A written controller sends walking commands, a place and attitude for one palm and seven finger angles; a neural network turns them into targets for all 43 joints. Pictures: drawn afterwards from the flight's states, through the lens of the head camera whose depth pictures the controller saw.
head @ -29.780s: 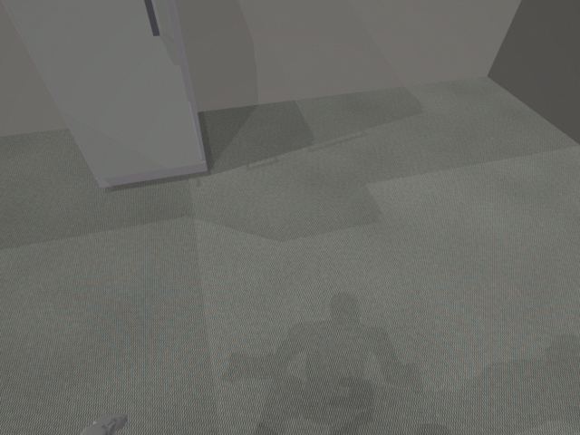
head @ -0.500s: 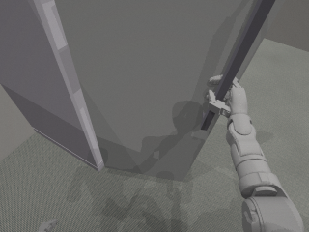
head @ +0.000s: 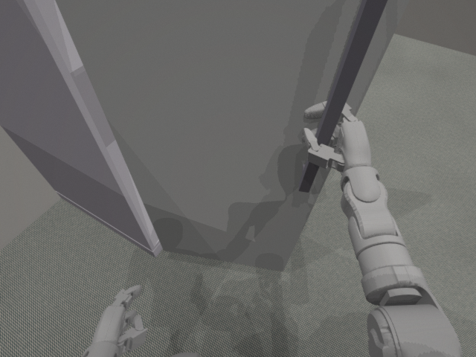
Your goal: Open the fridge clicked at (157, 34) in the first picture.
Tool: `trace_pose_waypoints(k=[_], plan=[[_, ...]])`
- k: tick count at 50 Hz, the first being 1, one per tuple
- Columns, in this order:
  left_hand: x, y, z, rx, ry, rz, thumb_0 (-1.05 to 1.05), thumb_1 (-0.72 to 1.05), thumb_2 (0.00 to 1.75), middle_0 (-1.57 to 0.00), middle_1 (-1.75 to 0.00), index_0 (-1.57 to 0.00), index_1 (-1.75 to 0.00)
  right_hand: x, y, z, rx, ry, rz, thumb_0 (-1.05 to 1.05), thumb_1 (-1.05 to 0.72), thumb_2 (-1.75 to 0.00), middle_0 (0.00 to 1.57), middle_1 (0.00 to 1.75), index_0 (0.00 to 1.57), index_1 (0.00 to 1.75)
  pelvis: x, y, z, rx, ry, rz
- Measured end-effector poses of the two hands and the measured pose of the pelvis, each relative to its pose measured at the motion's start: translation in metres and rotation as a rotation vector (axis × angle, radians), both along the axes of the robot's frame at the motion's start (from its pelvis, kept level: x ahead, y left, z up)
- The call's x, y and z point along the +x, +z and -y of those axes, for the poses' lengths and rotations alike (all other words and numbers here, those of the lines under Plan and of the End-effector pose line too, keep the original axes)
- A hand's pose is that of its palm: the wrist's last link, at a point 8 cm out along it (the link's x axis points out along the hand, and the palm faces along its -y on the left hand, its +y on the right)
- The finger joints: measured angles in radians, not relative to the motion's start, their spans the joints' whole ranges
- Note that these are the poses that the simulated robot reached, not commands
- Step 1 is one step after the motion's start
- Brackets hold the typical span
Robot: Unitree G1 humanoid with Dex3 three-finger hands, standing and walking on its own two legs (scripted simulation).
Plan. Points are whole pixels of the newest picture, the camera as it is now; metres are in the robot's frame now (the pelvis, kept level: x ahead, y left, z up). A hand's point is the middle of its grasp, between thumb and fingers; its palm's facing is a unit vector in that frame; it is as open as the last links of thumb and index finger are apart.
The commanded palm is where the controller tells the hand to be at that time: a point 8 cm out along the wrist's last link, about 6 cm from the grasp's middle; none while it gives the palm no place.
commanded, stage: loosen the grip on the handle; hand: right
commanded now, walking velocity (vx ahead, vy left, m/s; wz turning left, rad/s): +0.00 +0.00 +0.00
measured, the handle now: (333, 98) +0.47 -0.11 +0.19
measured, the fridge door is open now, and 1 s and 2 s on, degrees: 69 67 67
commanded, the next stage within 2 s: slip the hand off the handle in 0.54 s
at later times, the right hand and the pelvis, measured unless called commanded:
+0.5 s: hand (312, 159) +0.42 -0.09 +0.10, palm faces -0.01 +0.98 -0.17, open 13.9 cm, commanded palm +0.40 -0.15 +0.11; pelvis -0.04 -0.01 -0.01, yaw +3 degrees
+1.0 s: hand (353, 167) +0.41 -0.16 +0.10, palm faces +0.03 +0.99 -0.16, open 14.7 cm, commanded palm +0.38 -0.20 +0.11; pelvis +0.00 +0.00 +0.00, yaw +2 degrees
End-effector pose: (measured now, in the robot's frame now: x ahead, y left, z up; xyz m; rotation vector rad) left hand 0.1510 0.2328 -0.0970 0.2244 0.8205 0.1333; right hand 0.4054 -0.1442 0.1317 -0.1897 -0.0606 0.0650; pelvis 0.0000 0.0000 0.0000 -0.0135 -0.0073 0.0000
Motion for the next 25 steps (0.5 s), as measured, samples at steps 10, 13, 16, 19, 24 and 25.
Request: trace_pose_waypoints(k=[10,13,16,19,24,25], plan=[[-0.049,0.021,-0.016,0.015,0.067,0.077,0.01,0.91,0.9,-0.2,-0.3,-0.2,-0.3,-0.005,-0.002,0.006,0.058,-0.036,-0.036,-0.02,-0.24,-0.6,0.39,1.34,0.37,1.35,-0.014,-0.002,0.017,-0.002,0.031,-0.067],[-0.081,0.009,-0.015,0.009,0.078,-0.013,0.01,0.91,0.9,-0.2,-0.3,-0.2,-0.3,-0.01,-0.006,0.004,0.055,-0.039,0.005,-0.01,0.0,-0.47,0.39,1.35,0.36,1.34,-0.023,-0.006,0.015,-0.003,0.027,-0.071],[-0.114,-0.003,-0.012,-0.004,0.091,-0.098,0.01,0.91,0.9,-0.2,-0.3,-0.2,-0.3,-0.012,-0.013,0.002,0.024,-0.034,0.006,0.0,0.21,-0.37,0.39,1.34,0.36,1.33,-0.031,-0.009,0.013,-0.003,0.023,-0.079],[-0.142,-0.014,-0.009,-0.021,0.116,-0.164,0.01,0.91,0.9,-0.2,-0.3,-0.2,-0.3,-0.01,-0.021,0.0,-0.011,-0.038,-0.024,0.0,0.35,-0.3,0.38,1.32,0.36,1.31,-0.036,-0.01,0.013,-0.003,0.024,-0.089],[-0.171,-0.022,-0.006,-0.042,0.163,-0.221,0.02,0.91,0.9,-0.2,-0.3,-0.2,-0.3,-0.004,-0.026,0.003,0.01,-0.057,-0.05,0.0,0.48,-0.24,0.35,1.27,0.33,1.25,-0.037,-0.01,0.01,-0.006,0.046,-0.098],[-0.174,-0.023,-0.006,-0.043,0.167,-0.227,0.02,0.91,0.9,-0.2,-0.3,-0.2,-0.3,-0.003,-0.026,0.003,0.015,-0.056,-0.049,-0.01,0.49,-0.23,0.35,1.26,0.32,1.24,-0.036,-0.009,0.009,-0.006,0.048,-0.099]])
